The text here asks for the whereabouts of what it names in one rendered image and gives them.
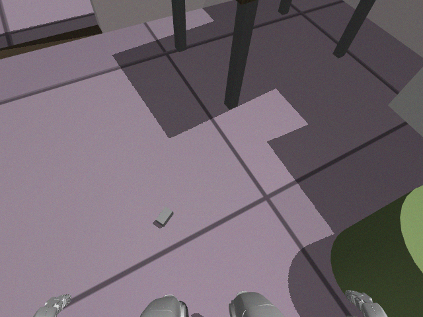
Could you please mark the right robot hand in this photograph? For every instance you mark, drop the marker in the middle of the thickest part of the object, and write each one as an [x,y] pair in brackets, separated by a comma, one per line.
[365,304]

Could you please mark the table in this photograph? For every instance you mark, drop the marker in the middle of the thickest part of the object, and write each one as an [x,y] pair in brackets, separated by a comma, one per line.
[244,22]

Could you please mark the left robot hand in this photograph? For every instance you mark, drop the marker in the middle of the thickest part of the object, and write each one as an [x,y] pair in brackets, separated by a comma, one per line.
[53,306]

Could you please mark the small box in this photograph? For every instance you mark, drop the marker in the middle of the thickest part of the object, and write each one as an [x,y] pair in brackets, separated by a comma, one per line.
[164,216]

